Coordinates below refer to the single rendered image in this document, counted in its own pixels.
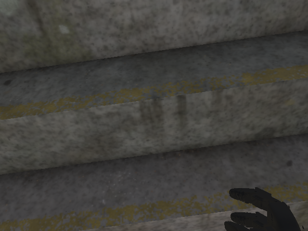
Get right robot hand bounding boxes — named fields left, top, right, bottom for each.
left=224, top=187, right=304, bottom=231

